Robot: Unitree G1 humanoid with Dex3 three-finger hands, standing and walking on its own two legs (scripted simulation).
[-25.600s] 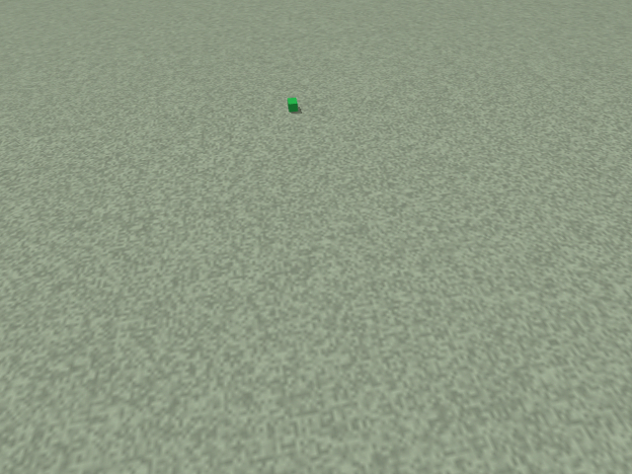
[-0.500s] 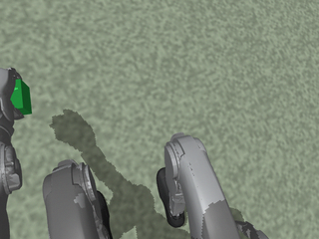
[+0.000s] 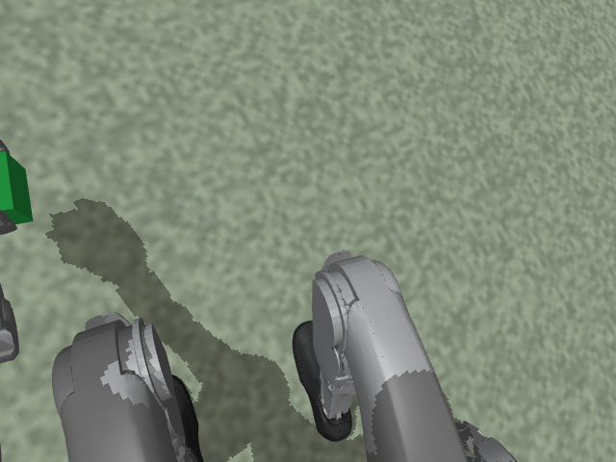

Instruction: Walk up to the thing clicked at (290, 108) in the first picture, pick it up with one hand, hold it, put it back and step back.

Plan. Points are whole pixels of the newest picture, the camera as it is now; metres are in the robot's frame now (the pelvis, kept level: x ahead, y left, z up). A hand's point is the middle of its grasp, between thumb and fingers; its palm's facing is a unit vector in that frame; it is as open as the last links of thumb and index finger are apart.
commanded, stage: lower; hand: left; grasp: from above
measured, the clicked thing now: out of the picture +0.50 +0.30 -0.20
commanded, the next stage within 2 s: rest in 0.12 s
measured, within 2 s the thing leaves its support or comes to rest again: rests again in 1.26 s
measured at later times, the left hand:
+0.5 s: hand (5, 201) +0.50 +0.30 -0.23, palm faces -0.43 -0.15 -0.89, open 10.2 cm
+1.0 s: hand (18, 202) +0.50 +0.30 -0.25, palm faces -0.42 -0.17 -0.89, open 10.2 cm
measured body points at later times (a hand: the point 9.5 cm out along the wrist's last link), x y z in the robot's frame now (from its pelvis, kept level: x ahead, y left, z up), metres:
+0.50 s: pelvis +0.00 +0.00 -0.02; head +0.29 +0.08 +0.32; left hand +0.51 +0.31 -0.18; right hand +0.02 -0.26 -0.10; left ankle +0.07 +0.13 -0.29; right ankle +0.10 -0.12 -0.29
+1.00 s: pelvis +0.00 +0.01 -0.02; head +0.30 +0.09 +0.30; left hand +0.52 +0.30 -0.20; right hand +0.01 -0.25 -0.08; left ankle +0.07 +0.13 -0.29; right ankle +0.10 -0.12 -0.29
